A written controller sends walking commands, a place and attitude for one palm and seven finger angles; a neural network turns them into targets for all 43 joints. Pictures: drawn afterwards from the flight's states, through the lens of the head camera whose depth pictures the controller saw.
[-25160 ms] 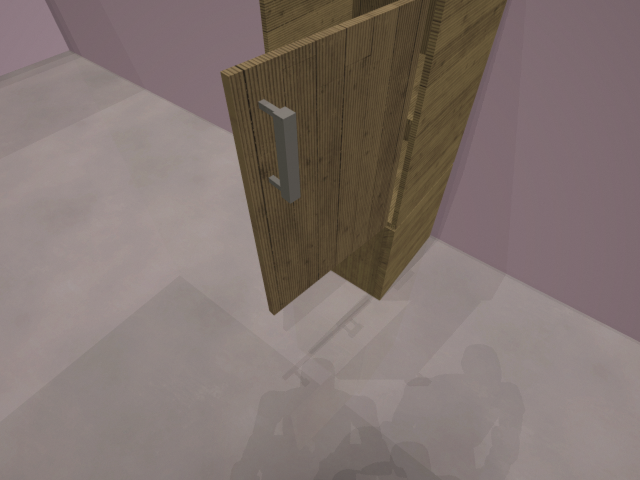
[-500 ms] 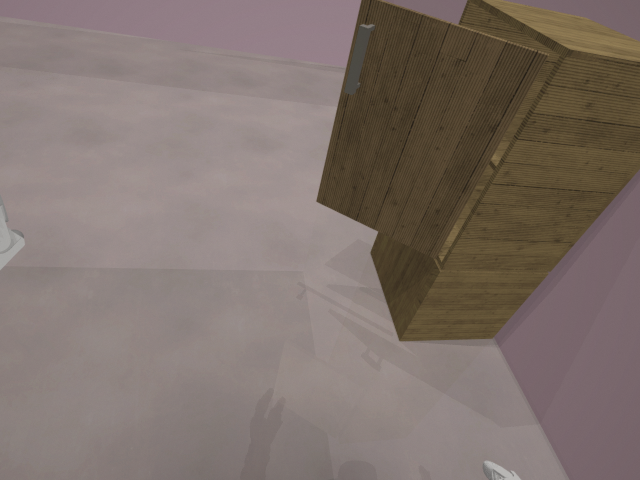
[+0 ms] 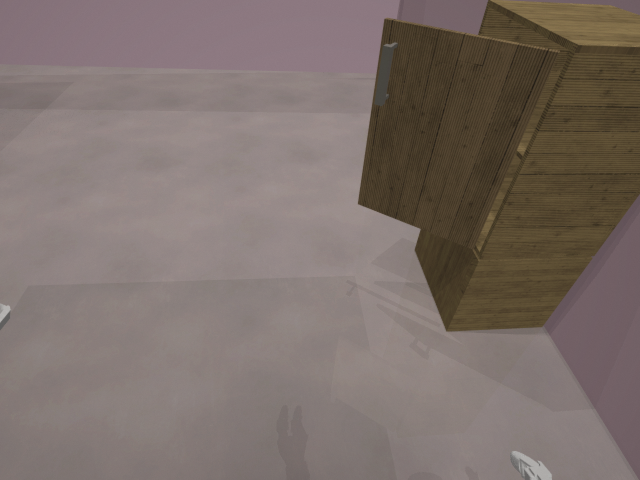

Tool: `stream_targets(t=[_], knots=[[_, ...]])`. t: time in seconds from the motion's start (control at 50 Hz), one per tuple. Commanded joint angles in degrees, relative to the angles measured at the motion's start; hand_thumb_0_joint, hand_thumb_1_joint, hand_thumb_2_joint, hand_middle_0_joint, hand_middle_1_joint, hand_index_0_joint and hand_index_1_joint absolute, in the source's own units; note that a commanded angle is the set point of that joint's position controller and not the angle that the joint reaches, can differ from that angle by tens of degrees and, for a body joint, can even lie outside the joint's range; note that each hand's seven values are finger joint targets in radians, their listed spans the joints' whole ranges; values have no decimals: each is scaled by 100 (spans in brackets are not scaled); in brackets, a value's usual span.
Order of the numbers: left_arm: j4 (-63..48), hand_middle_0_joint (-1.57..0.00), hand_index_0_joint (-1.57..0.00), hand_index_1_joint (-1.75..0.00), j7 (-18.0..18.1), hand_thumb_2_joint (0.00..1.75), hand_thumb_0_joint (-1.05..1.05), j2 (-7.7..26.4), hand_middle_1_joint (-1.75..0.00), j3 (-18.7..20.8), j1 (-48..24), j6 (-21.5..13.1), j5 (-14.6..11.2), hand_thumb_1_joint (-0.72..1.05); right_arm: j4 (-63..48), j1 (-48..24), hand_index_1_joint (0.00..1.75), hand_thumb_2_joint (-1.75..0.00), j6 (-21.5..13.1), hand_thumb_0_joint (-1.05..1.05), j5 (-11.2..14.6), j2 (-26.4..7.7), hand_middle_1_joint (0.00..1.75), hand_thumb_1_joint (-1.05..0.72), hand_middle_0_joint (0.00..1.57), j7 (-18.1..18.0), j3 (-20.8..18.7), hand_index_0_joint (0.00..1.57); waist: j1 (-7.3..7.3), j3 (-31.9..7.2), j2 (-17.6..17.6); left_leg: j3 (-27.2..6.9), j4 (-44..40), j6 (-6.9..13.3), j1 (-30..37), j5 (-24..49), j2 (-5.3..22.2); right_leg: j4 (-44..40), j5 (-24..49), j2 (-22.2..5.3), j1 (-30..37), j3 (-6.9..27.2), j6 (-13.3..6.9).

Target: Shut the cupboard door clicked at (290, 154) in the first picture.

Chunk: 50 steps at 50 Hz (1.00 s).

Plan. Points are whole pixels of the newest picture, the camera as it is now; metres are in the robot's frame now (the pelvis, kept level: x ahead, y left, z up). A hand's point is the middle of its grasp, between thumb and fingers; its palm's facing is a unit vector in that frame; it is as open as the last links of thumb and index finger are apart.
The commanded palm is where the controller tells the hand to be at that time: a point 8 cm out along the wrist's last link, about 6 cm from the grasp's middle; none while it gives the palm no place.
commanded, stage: stop stepping back and stand still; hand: left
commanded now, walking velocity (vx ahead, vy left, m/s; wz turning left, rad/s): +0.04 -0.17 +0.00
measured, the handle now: (387, 74) +1.09 -0.05 +0.13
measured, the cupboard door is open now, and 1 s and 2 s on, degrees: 53 53 53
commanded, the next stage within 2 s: let the arm hang, fingers relaxed in 1.06 s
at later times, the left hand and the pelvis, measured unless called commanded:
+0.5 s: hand (80, 299) +0.23 +0.29 +0.15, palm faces +0.46 -0.72 -0.52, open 7.4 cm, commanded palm +0.19 +0.30 +0.18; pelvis +0.03 +0.01 +0.00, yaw -2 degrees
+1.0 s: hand (101, 287) +0.26 +0.29 +0.14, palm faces +0.38 -0.80 -0.46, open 7.4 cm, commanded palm +0.21 +0.32 +0.18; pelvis +0.06 +0.03 +0.00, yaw -2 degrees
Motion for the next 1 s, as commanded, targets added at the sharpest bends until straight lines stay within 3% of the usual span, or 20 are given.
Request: stream_targets(t=[0.0, 0.02, 0.04, 0.06, 0.08, 0.12, 0.2, 0.24, 0.28, 0.3, 0.34, 0.38, 0.44, 0.5, 0.56, 0.6, 0.66, 0.8, 0.9, 0.98], knots=[[-1237, -20, -20, -30, 81, 90, 0, 505, -30, -929, -1513, -100, 105, 90, -976, -852, 30, -90, -523, 0, -68, -402, 30, -90, 20, -152, -92, 20, -454, 609, -418, 540, -2207, 130, 2259, 332, -287, -448, -677, -774, -1416, 549, -473], [-1689, -20, -20, -30, 85, 90, 0, 549, -30, -897, -1315, -144, 68, 90, -1061, -766, 30, -90, -594, 0, -36, -544, 30, -90, 20, -163, -159, 20, -531, 365, 207, 59, -2705, 187, 2840, 259, 22, 489, -327, -604, -1560, 343, -291], [-2237, -20, -20, -30, 116, 90, 0, 712, -30, -670, -1123, -241, 50, 90, -1153, -765, 30, -90, -587, 0, -31, -744, 30, -90, 20, -125, -217, 20, -574, 115, 1584, -1720, -3300, 490, 3442, 85, 1049, 1755, -598, -122, -2337, 62, 33], [-2628, -20, -20, -30, 125, 90, 0, 979, -30, -397, -1008, -383, 48, 90, -1254, -837, 30, -90, -595, 0, -65, -637, 30, -90, 20, -52, -153, 20, -526, 210, 2052, -3182, -3903, 861, 3223, 414, 1862, 2595, -1205, 157, -2613, 149, 173], [-2821, -20, -20, -30, 104, 90, 0, 1418, -30, 60, -844, -512, 84, 90, -1266, -918, 30, -90, -629, 0, -72, -528, 30, -90, 20, 7, -142, 20, -447, 446, 1304, -3030, -4086, 1004, 2684, 927, 1914, 2851, -914, 80, -2398, 396, 196], [-3213, -20, -20, -30, 21, 90, 0, 2122, -30, 923, -8, -575, -26, 90, -1099, -871, 30, -90, -653, 0, -146, -425, 30, -90, 20, 96, -112, 20, -375, 113, 1458, -2450, -3934, 835, 2160, 1192, 1642, 2681, -626, -122, -1916, 470, 250], [-3013, -20, -20, -30, 20, 90, 0, 1729, -30, 1139, 1146, -545, -140, 90, -1090, -948, 30, -90, -498, 0, -104, -264, 30, -90, 20, 285, -16, 20, -343, 98, 2202, -799, -3695, 593, 1369, 1044, 1300, 1330, -45, -13, -823, 32, 319], [-2449, -20, -20, -30, 9, 90, 0, 1524, -30, 1127, 1369, -472, -171, 90, -1124, -793, 30, -90, -455, 0, -67, -297, 30, -90, 20, 285, -34, 20, -378, 40, 1901, -413, -3389, 405, 1003, 484, 1165, 464, 388, 108, -131, -199, 344], [-1602, -20, -20, -30, -12, 90, 0, 1265, -30, 963, 1318, -326, -147, 90, -1078, -687, 30, -90, -382, 0, -8, -313, 30, -90, 20, 274, -54, 20, -422, 42, 1084, -112, -3008, 250, 539, -248, 909, -112, 622, 87, 494, -130, 345], [-1241, -20, -20, -30, -12, 90, 0, 1220, -30, 895, 1238, -272, -111, 90, -1058, -597, 30, -90, -346, 0, 5, -339, 30, -90, 20, 268, -79, 20, -449, 46, 548, 16, -2613, 159, 465, -571, 672, -403, 563, -120, 506, 249, 222], [-708, -20, -20, -30, 17, 90, 0, 1176, -30, 679, 1114, -164, -92, 90, -1028, -539, 30, -90, -330, 0, -9, -307, 30, -90, 20, 249, -49, 20, -557, 223, -787, 2, -1480, -19, 299, -509, 22, -1107, 897, -1200, 39, 2066, -359], [-386, -20, -20, -30, 7, 90, 0, 833, -30, 204, 1002, -41, -76, 90, -922, -606, 30, -90, -271, 0, 67, -339, 30, -90, 20, 235, -104, 20, -452, 312, -1449, -264, -504, -41, 184, -778, -144, -1393, 898, -1555, -102, 2399, -467], [-769, -20, -20, -30, 93, 90, 0, 839, -30, -34, 229, -100, 48, 90, -873, -914, 30, -90, -297, 0, 40, -301, 30, -90, 20, 164, -1, 20, -431, 272, -983, -325, -677, -24, 154, -648, -91, -869, 2054, -1516, 309, 1674, -603], [-1661, -20, -20, -30, 140, 90, 0, 955, -30, -168, -433, -253, 135, 90, -913, -1104, 30, -90, -394, 0, -27, -245, 30, -90, 20, 39, 60, 20, -381, 124, -585, -30, -1644, 38, 818, -9, -281, -623, 2631, -1196, 330, 1025, -430], [-2774, -20, -20, -30, 212, 90, 0, 1286, -30, 120, -312, -432, 117, 90, -957, -982, 30, -90, -503, 0, -51, -297, 30, -90, 20, -13, -37, 20, -403, -20, 271, -165, -2869, 89, 1884, 1147, -284, -228, 2375, -973, 103, 789, -123], [-3206, -20, -20, -30, 233, 90, 0, 1420, -30, 415, 305, -518, 103, 90, -1140, -1005, 30, -90, -505, 0, -41, -453, 30, -90, 20, 14, -118, 20, -259, -114, 1588, -1013, -3077, 314, 2407, 2673, 518, 297, 1533, -336, -384, 430, 236], [-2634, -20, -20, -30, 152, 90, 0, 1427, -30, 733, 1004, -538, 91, 90, -1147, -1033, 30, -90, -411, 0, -36, -262, 30, -90, 20, 87, -25, 20, -251, 326, 2212, -1066, -3386, 322, 1411, 2232, 655, 52, 763, -92, -119, 152, 268], [-883, -20, -20, -30, -23, 90, 0, 789, -30, 331, 1214, -322, -124, 90, -1065, -605, 30, -90, -304, 0, 109, -422, 30, -90, 20, 128, -123, 20, -459, -199, 201, -448, -2767, 51, 1544, 2149, 333, -340, 2807, -396, 339, 690, 206], [-1443, -20, -20, -30, -68, 90, 0, 743, -30, -133, 619, -169, -51, 90, -1162, -822, 30, -90, -306, 0, 94, -428, 30, -90, 20, 72, -57, 20, -419, -304, -38, -488, -2876, 127, 1761, 2265, 361, -254, 2787, -380, 236, 539, 300], [-2303, -20, -20, -30, 20, 90, 0, 1082, -30, 23, 87, -241, 9, 90, -1200, -961, 30, -90, -376, 0, 44, -346, 30, -90, 20, 5, 18, 20, -368, -294, 436, -487, -2911, 139, 1757, 1928, 235, -263, 2527, -454, 248, 598, 255]])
